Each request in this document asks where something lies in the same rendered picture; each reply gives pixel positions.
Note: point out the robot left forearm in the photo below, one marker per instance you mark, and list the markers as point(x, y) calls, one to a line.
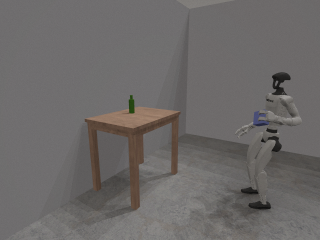
point(287, 121)

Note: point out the robot left hand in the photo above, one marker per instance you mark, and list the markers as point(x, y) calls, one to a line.
point(270, 116)

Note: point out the table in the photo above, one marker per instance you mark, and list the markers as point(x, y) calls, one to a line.
point(134, 126)

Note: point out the robot left upper arm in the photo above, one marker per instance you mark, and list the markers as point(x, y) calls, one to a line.
point(288, 102)

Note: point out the robot right shin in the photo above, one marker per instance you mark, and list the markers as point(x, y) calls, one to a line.
point(251, 172)

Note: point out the robot right hand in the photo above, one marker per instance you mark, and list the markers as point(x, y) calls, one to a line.
point(245, 130)

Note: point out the robot right forearm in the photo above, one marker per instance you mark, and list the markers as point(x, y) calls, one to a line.
point(252, 126)

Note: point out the left robot foot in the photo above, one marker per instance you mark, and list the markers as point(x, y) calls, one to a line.
point(259, 205)

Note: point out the sponge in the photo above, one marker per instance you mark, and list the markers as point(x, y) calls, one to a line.
point(259, 123)

